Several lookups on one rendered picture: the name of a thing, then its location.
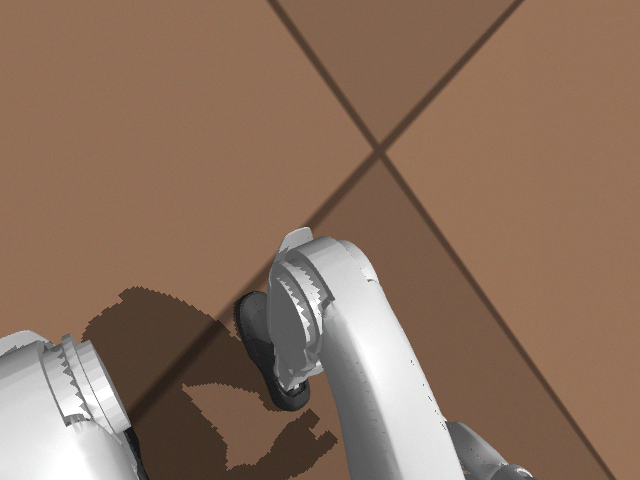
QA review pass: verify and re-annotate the right robot arm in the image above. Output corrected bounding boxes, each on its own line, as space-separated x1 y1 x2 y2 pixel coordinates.
491 464 539 480

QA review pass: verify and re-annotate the right robot hand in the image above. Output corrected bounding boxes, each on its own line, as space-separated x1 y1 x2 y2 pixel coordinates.
442 415 509 480

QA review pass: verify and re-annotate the left robot foot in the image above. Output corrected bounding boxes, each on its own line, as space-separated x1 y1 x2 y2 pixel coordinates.
123 425 150 480

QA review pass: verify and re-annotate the right robot foot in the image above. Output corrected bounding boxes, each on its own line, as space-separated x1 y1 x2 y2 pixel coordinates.
236 291 310 412

